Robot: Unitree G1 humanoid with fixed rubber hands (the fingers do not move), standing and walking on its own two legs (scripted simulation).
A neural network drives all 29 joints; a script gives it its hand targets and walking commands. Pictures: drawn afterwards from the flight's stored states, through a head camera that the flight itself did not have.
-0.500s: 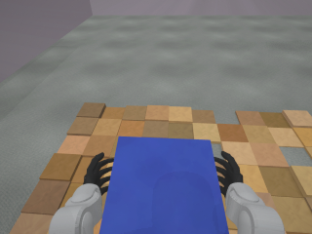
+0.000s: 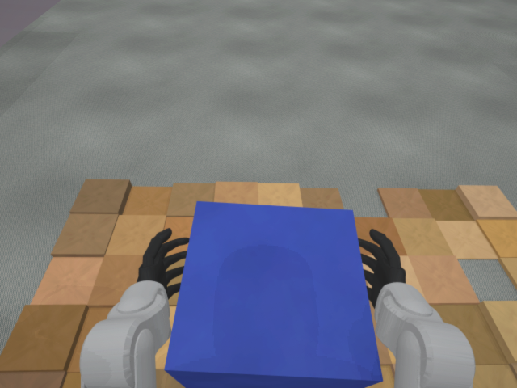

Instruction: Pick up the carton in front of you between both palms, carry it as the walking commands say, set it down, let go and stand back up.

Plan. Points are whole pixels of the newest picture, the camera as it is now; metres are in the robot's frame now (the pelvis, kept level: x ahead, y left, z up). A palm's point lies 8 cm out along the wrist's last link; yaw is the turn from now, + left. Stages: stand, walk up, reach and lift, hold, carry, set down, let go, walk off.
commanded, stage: carry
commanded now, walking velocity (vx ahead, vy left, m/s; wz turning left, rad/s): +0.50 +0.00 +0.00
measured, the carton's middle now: (267, 310) +0.25 +0.00 +0.03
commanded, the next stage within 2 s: none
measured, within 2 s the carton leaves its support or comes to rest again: neither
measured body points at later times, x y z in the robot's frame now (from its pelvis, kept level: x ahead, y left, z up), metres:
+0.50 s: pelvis +0.34 -0.08 -0.01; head +0.35 -0.10 +0.43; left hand +0.58 +0.09 +0.05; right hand +0.62 -0.21 +0.04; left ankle +0.28 +0.07 -0.67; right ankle +0.36 -0.14 -0.76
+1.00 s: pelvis +0.69 -0.04 -0.02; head +0.72 -0.03 +0.43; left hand +0.99 +0.11 +0.07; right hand +0.98 -0.20 +0.07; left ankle +0.73 +0.04 -0.75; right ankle +0.62 -0.16 -0.67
